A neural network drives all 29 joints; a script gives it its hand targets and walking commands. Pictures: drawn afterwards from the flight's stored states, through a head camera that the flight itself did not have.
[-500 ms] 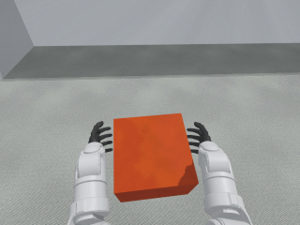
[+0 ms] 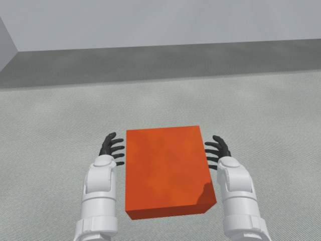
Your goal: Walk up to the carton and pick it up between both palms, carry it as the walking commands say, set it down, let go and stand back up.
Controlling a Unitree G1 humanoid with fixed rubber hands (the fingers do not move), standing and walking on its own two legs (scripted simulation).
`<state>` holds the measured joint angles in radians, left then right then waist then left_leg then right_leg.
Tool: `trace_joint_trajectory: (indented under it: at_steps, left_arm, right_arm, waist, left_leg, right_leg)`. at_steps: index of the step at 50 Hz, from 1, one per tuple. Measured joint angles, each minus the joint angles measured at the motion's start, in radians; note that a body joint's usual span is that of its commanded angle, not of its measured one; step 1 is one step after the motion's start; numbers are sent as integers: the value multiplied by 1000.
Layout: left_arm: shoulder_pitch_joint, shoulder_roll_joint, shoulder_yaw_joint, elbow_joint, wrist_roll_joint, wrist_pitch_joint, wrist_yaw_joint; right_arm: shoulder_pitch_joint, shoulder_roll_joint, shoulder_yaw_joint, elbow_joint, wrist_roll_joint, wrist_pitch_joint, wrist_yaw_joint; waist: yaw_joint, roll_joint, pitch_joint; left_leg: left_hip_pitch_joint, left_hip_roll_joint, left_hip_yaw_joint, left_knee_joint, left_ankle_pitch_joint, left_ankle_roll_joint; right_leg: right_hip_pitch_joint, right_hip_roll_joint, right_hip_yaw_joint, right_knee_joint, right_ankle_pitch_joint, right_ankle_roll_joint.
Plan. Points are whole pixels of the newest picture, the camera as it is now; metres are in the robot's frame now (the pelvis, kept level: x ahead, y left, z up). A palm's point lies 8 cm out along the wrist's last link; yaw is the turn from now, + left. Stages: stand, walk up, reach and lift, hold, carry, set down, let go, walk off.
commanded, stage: reach and lift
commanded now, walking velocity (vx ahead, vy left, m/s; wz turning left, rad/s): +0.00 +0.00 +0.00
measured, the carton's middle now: (165, 172) +0.32 +0.00 -0.04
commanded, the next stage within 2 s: hold in 0.76 s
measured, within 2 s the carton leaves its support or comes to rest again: neither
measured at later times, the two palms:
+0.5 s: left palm (105, 165) +0.28 +0.16 +0.05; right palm (225, 167) +0.28 -0.15 +0.05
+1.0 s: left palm (104, 166) +0.28 +0.16 +0.06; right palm (224, 168) +0.28 -0.14 +0.05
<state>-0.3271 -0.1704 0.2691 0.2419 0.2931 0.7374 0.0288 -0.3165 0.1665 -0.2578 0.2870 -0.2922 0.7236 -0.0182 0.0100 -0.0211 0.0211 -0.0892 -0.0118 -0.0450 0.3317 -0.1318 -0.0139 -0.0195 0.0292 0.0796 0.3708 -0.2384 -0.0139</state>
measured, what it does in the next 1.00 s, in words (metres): stands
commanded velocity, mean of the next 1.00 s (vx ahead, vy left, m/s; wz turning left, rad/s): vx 0.00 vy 0.00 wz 0.00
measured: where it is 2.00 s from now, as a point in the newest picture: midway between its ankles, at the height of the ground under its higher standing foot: outside the picture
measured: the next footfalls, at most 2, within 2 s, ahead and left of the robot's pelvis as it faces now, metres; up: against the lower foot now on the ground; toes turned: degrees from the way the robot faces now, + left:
none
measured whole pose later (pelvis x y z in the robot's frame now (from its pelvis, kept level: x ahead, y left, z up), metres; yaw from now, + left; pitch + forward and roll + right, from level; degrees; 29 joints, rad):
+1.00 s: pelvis -0.01 +0.00 +0.00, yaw +0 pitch -8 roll +0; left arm -0.30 -0.16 0.24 0.22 0.28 0.75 0.02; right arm -0.28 0.16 -0.24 0.27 -0.27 0.74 -0.03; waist 0.01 -0.03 0.02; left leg -0.09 -0.02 -0.05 0.36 -0.14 -0.01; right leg -0.02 0.03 0.08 0.40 -0.25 -0.01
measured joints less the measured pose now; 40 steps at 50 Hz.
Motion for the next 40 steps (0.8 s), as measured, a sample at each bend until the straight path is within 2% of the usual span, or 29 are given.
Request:
trace_joint_trajectory:
  at_steps: [27, 40]
  left_arm:
    - [65, 18, -54, -47, -27, 16, -8]
    - [42, 12, -35, -30, -16, 15, -12]
  right_arm:
    - [66, -17, 49, -51, 24, 25, 0]
    - [41, -11, 27, -23, 28, 20, -8]
  waist:
    - [1, -1, -9]
    - [2, -6, -2]
  left_leg:
    - [9, -3, -4, -1, 4, 1]
    - [-7, -2, -7, 33, -4, 0]
  right_leg:
    - [6, -2, -3, 7, -2, 0]
    - [-8, 1, -7, 38, -9, -1]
